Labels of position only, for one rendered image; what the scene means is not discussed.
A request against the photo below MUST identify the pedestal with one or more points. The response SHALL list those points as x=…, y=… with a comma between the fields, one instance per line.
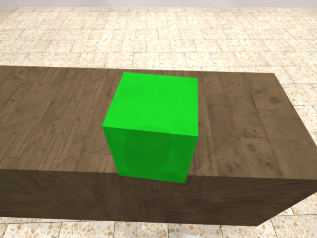
x=254, y=157

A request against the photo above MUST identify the carton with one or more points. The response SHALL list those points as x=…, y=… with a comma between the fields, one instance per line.
x=152, y=126

